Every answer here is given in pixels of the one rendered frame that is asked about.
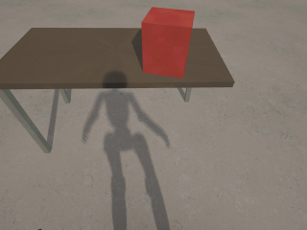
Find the table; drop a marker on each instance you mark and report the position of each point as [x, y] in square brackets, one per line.
[98, 58]

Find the carton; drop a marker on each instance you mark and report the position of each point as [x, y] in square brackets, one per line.
[166, 35]

